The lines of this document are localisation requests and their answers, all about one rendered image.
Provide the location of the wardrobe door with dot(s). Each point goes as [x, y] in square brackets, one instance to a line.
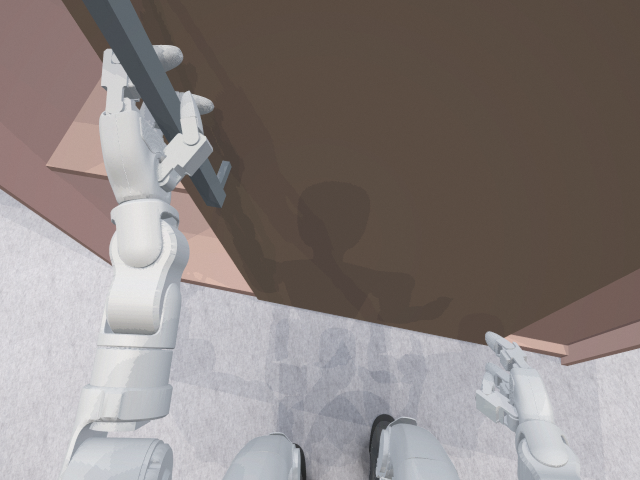
[450, 167]
[612, 307]

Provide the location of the handle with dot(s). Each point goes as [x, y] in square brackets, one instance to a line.
[121, 27]

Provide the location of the robot right foot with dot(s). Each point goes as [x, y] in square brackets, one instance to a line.
[381, 422]

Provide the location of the robot right forearm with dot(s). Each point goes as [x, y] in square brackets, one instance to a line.
[544, 453]

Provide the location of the right robot hand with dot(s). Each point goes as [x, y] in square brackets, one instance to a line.
[522, 396]

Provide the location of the left robot upper arm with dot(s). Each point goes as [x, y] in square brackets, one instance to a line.
[109, 458]

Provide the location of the robot left shin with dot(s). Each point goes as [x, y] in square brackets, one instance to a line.
[278, 433]

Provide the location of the left robot hand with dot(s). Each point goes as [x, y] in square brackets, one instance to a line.
[132, 141]

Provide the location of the robot left forearm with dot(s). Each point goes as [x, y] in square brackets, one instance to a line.
[129, 381]

